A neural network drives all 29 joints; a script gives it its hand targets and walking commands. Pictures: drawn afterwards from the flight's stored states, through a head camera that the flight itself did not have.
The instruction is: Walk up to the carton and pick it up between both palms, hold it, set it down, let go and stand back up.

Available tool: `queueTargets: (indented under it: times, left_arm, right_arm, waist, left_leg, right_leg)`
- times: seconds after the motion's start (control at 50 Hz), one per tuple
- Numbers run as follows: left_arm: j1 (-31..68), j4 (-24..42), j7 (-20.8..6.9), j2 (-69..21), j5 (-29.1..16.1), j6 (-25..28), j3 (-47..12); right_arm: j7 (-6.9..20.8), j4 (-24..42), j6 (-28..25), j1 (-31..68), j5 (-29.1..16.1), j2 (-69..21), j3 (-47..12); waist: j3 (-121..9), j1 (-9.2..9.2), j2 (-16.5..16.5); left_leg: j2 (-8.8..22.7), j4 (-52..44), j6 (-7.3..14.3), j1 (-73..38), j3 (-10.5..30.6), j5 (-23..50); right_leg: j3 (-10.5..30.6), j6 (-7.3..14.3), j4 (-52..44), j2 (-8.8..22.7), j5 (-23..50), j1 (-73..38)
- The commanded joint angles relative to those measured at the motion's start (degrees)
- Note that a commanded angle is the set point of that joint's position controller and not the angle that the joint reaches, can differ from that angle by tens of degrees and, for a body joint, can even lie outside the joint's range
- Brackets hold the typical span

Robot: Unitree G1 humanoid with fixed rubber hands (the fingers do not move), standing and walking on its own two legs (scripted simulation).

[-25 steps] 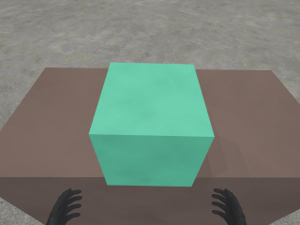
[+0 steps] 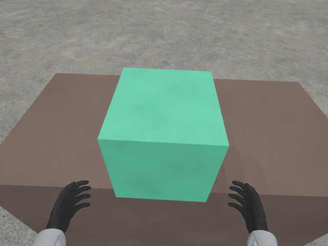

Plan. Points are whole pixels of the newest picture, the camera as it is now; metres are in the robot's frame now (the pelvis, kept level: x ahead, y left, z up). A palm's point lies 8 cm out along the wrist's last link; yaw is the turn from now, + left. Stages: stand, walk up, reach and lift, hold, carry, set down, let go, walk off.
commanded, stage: reach and lift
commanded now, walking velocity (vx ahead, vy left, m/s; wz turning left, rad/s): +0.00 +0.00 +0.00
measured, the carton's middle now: (164, 133) +0.42 +0.01 +0.04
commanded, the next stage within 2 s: none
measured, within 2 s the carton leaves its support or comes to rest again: neither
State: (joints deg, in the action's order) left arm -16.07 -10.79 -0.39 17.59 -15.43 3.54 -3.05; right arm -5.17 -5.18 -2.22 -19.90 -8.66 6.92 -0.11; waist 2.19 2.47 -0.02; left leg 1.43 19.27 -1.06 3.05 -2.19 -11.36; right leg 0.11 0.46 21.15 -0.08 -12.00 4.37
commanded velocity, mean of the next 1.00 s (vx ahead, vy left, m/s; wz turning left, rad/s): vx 0.00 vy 0.00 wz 0.00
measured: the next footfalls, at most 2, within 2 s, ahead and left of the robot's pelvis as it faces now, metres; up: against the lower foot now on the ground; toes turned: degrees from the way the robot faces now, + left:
none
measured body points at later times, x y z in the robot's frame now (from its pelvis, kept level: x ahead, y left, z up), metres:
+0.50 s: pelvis +0.01 +0.01 +0.00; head +0.01 +0.01 +0.45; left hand +0.28 +0.24 +0.06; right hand +0.28 -0.21 +0.06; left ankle +0.00 +0.13 -0.75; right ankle +0.00 -0.11 -0.75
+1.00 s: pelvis +0.00 +0.00 +0.00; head +0.02 +0.01 +0.45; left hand +0.36 +0.23 +0.12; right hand +0.35 -0.23 +0.11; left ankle +0.00 +0.13 -0.75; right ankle +0.00 -0.11 -0.75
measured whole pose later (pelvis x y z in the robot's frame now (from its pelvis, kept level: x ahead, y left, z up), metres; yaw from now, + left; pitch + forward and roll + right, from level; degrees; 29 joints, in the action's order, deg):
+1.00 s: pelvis +0.00 +0.00 +0.00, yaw -2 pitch +0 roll +0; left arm 19.8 -4.1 -1.1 20.3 -15.0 -32.4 8.8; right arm -7.0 -8.3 19.7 18.1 -21.9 20.2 1.4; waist 2.3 -0.4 -0.4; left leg 2.1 18.8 -1.0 8.8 -3.6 -10.4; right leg 1.6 0.1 19.0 -0.8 -9.5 9.9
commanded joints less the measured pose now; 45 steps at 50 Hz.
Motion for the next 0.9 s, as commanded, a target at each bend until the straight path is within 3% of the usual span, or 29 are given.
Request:
queueTargets:
  times: [0.0,0.02,0.06,0.18,0.2,0.24,0.26,0.28,0.3,0.32,0.34,0.36,0.42,0.46,0.48,0.5,0.54,0.6,0.62,0.64,0.68,0.74,0.76,0.78,0.88]
  left_arm:
    - [14.3,11.2,0.3,8.5,-1.1,1.8,4.3]
    - [15.4,12.0,0.5,8.8,-1.7,1.2,4.5]
    - [16.3,10.8,0.3,8.4,-1.0,-0.7,5.1]
    - [18.6,17.3,1.0,8.3,-0.1,-6.9,6.9]
    - [20.0,18.8,1.0,8.0,-0.6,-8.1,7.1]
    - [20.4,20.4,0.9,8.3,-0.2,-10.4,8.6]
    - [20.5,21.5,0.8,8.1,-0.2,-11.6,7.9]
    - [22.9,21.8,0.7,8.2,-0.3,-12.7,7.9]
    - [23.3,22.4,0.7,8.5,-0.2,-13.6,9.3]
    - [23.1,21.3,0.5,8.4,-0.2,-15.1,9.1]
    - [23.5,20.3,0.6,7.9,-0.1,-16.2,9.5]
    - [24.6,22.2,0.5,7.8,0.0,-17.0,9.6]
    - [28.6,24.0,0.8,8.2,-0.3,-19.5,10.6]
    - [29.4,25.0,0.6,9.0,-0.2,-21.1,11.6]
    - [30.3,27.0,0.4,9.2,-0.6,-21.7,11.7]
    - [31.9,27.7,0.4,9.7,-0.9,-22.1,12.2]
    - [33.7,27.8,0.4,9.9,-1.1,-23.0,12.2]
    - [36.4,24.8,-0.2,10.0,-1.5,-24.3,13.0]
    - [36.7,24.9,-0.4,10.3,-1.2,-25.2,13.4]
    - [39.4,23.9,-0.5,10.5,-1.1,-25.8,13.9]
    - [41.9,24.2,-0.6,10.6,-1.1,-27.0,13.9]
    - [46.8,22.2,-0.7,11.6,-0.8,-28.6,14.5]
    - [46.4,21.1,-0.7,11.6,-0.2,-29.1,15.5]
    - [49.4,20.4,-0.9,11.9,-0.2,-29.4,15.0]
    - [54.2,20.9,-0.3,13.6,0.8,-32.5,16.5]
  right_arm:
    - [-0.1,13.9,-0.8,11.3,-0.4,5.2,3.0]
    - [-0.2,13.7,-0.1,12.2,-0.8,5.5,2.9]
    - [-0.4,13.4,1.4,14.4,-1.4,6.6,3.2]
    - [-0.6,16.2,4.4,17.3,-3.7,8.7,3.6]
    - [-0.9,17.8,4.8,18.6,-3.6,8.7,3.6]
    - [-0.8,17.9,6.0,19.6,-4.4,10.5,4.2]
    - [-1.0,18.0,6.4,18.9,-5.3,10.6,4.0]
    - [-1.1,18.7,7.0,21.1,-6.0,11.6,4.8]
    - [-1.0,18.5,7.8,21.0,-6.6,12.1,4.9]
    - [-1.1,18.4,8.6,22.0,-6.0,12.5,5.4]
    - [-1.1,17.6,9.3,22.1,-6.8,13.7,5.1]
    - [-1.0,16.5,10.0,22.3,-7.1,13.7,5.1]
    - [-0.6,17.7,11.2,26.5,-8.1,14.9,5.9]
    - [-1.0,18.9,11.5,27.9,-8.0,15.4,5.6]
    - [-1.3,19.0,11.7,29.1,-8.9,16.3,5.3]
    - [-1.2,19.6,11.8,30.7,-8.8,16.7,6.1]
    - [-1.6,19.4,11.9,32.0,-9.1,17.4,6.7]
    - [-1.8,18.7,12.7,36.0,-9.2,17.9,6.3]
    - [-1.8,17.1,13.6,36.2,-10.7,18.5,6.0]
    - [-1.8,16.7,14.2,39.4,-9.6,19.3,6.5]
    - [-1.9,15.9,14.8,40.8,-9.9,20.2,6.9]
    - [-2.1,14.5,16.0,46.0,-10.0,21.3,7.3]
    - [-2.0,13.8,16.3,47.1,-10.2,21.2,6.9]
    - [-2.1,11.7,16.7,48.7,-10.4,21.6,6.8]
    - [-1.8,11.1,17.9,54.9,-12.9,23.6,7.0]
  waist:
    - [-3.8,-0.56,1.1]
    - [-4.0,-1.22,-0.1]
    - [-4.0,-0.85,1.1]
    - [-7.9,0.16,2.1]
    - [-8.6,-0.92,0.9]
    - [-9.3,-0.24,1.8]
    - [-9.8,-1.16,0.4]
    - [-10.6,-1.03,1.9]
    - [-9.2,-0.18,2.0]
    - [-8.4,-1.29,1.5]
    - [-7.4,-0.49,1.1]
    - [-8.1,-1.12,2.3]
    - [-11.5,-0.9,2.4]
    - [-12.9,-0.4,0.3]
    - [-14.5,-1.15,1.8]
    - [-16.0,-0.73,1.8]
    - [-17.5,-1.49,2.4]
    - [-19.1,-1.31,-0.2]
    - [-18.1,-1.8,1.3]
    - [-19.2,-1.07,0.8]
    - [-20.2,-2.39,0.5]
    - [-21.9,-2.63,-0.5]
    - [-22.5,-1.72,-1.3]
    - [-23.1,-2.64,-1.2]
    - [-28.1,-2.27,0.6]
  left_leg:
    - [-1.2,-4.1,0.4,2.0,1.0,1.0]
    - [-1.2,-3.6,0.7,2.0,1.4,2.2]
    - [-1.1,-4.1,0.2,1.6,1.3,2.4]
    - [-1.5,-3.4,-0.8,-1.8,0.9,10.2]
    - [-1.5,-2.9,-0.7,-2.0,1.0,11.8]
    - [-1.6,-2.4,-1.1,-2.8,1.2,13.7]
    - [-1.3,-2.1,-0.8,-3.8,1.3,14.9]
    - [-1.6,-2.1,-1.4,-4.1,0.8,15.8]
    - [-1.7,-2.0,-1.5,-3.4,0.7,15.4]
    - [-1.6,-2.6,-1.3,-3.3,0.9,14.6]
    - [-1.1,-2.8,-1.2,-3.2,1.0,14.1]
    - [-1.2,-2.8,-1.5,-3.3,0.8,13.5]
    - [-1.3,-2.2,-1.7,-3.7,0.6,16.3]
    - [-1.4,-1.8,-0.8,-4.3,0.5,17.9]
    - [-1.6,-1.1,-1.3,-5.2,0.3,19.7]
    - [-1.6,-1.0,-1.6,-5.1,0.5,20.6]
    - [-1.6,-0.4,-1.7,-5.2,0.0,20.9]
    - [-1.7,-0.5,-1.1,-4.1,-0.3,20.2]
    - [-1.8,-0.5,-1.2,-3.9,-0.1,20.2]
    - [-1.8,-0.8,-1.2,-4.1,-0.3,20.4]
    - [-1.9,-0.4,-1.1,-4.3,-0.4,19.6]
    - [-2.0,-0.5,-1.1,-3.9,-0.9,18.5]
    - [-2.2,-0.6,-0.5,-3.9,-0.7,18.6]
    - [-2.2,-0.6,-0.5,-4.1,-0.6,18.8]
    - [-2.2,0.2,-1.4,-3.4,-1.4,23.3]
  right_leg:
    - [3.9,0.1,-5.4,1.0,0.5,2.0]
    - [3.5,0.1,-4.9,0.9,1.4,1.6]
    - [2.6,0.0,-4.8,0.5,1.5,1.2]
    - [2.8,0.2,-5.1,-0.3,9.1,-0.3]
    - [2.4,-0.1,-4.7,-0.6,10.5,-1.0]
    - [2.3,-0.3,-4.9,-1.2,11.6,-0.9]
    - [2.1,-0.2,-5.3,-1.1,12.7,-0.5]
    - [2.3,-0.2,-5.4,-1.2,13.2,-0.4]
    - [2.4,0.1,-5.7,-1.0,11.5,-0.6]
    - [1.8,-0.4,-5.7,-1.3,11.7,-0.3]
    - [1.9,0.0,-6.0,-1.3,10.6,-0.5]
    - [2.1,0.4,-6.1,-1.3,10.6,0.1]
    - [1.6,0.1,-5.4,-1.5,12.7,-1.1]
    - [1.9,-0.5,-4.8,-1.5,16.5,-1.8]
    - [2.2,-0.2,-4.5,-1.3,18.5,-1.8]
    - [1.6,-0.7,-3.9,-1.8,19.0,-2.1]
    - [1.9,-0.5,-3.8,-1.8,20.7,-2.3]
    - [2.2,-0.8,-2.9,-1.7,23.0,-3.5]
    - [2.0,-0.7,-3.4,-1.8,22.3,-3.6]
    - [1.9,-1.1,-3.1,-1.9,22.8,-3.6]
    - [2.0,-0.9,-2.8,-1.9,22.4,-3.7]
    - [1.8,-1.5,-2.7,-1.8,23.1,-3.2]
    - [1.9,-1.6,-2.6,-2.1,23.7,-3.8]
    - [1.8,-1.8,-2.2,-2.0,24.8,-3.5]
    - [1.3,-2.1,-0.9,-2.6,29.4,-5.5]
